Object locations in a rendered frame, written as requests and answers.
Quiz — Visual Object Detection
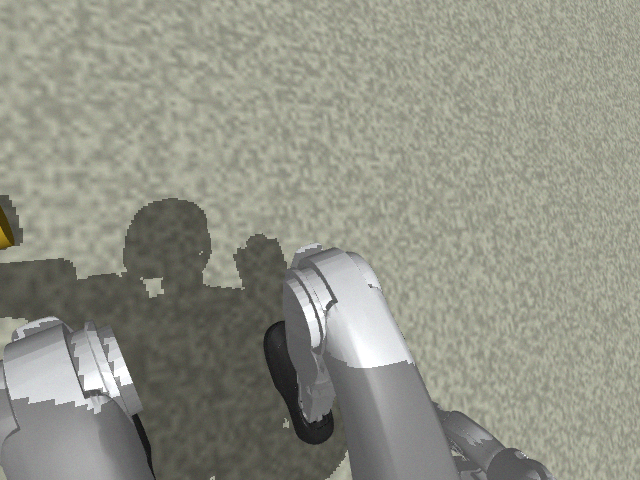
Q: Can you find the left robot foot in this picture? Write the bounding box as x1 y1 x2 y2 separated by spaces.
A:
132 413 156 480

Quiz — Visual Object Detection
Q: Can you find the right robot arm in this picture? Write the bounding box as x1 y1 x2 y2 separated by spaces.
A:
487 448 556 480

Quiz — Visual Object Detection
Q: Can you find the right robot foot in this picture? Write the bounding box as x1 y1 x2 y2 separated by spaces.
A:
263 321 334 445

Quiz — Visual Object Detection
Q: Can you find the right robot hand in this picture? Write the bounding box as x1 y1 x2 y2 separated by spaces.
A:
432 401 506 480

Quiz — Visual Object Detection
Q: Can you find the bottle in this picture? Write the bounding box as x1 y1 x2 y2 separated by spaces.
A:
0 205 15 249

